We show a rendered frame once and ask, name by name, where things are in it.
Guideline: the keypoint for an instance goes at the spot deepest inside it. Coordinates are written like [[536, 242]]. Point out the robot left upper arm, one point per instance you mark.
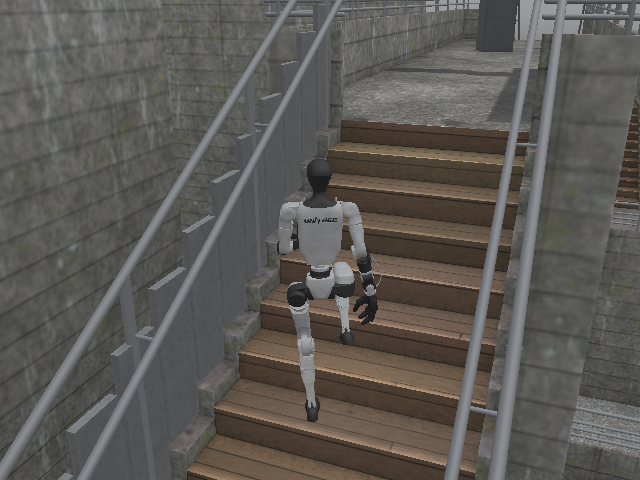
[[288, 213]]

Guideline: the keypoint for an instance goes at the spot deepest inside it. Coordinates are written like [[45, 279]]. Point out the robot right hand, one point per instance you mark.
[[370, 310]]

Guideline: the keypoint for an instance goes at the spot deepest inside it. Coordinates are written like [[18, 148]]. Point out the robot right upper arm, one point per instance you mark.
[[351, 212]]

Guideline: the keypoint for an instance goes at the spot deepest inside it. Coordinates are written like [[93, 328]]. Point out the robot right shin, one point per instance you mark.
[[343, 308]]

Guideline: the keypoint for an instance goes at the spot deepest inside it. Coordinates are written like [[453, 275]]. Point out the left robot foot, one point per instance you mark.
[[312, 413]]

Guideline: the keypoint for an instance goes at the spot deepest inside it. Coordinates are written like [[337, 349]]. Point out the robot right forearm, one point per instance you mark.
[[366, 274]]

